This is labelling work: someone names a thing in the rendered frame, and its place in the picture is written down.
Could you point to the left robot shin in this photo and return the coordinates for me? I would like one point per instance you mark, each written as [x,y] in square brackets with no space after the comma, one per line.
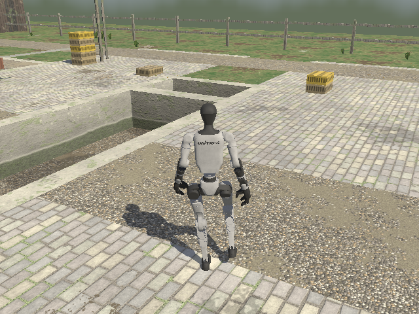
[202,241]

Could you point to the robot left hand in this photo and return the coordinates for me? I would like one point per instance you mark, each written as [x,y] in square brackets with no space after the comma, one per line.
[183,185]

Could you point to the humanoid robot head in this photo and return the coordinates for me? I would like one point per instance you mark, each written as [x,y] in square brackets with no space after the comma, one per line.
[208,113]

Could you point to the robot right hand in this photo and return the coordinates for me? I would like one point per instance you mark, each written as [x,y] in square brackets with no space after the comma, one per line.
[246,196]

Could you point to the robot right upper arm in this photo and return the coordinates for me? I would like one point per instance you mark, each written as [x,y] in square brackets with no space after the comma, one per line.
[232,149]

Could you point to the left robot forearm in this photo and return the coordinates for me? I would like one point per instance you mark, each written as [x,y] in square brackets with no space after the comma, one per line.
[179,173]

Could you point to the robot left upper arm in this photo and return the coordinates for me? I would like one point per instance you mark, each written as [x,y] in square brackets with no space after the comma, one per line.
[185,149]

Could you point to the right robot forearm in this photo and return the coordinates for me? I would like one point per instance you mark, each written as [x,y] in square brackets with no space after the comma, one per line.
[239,171]

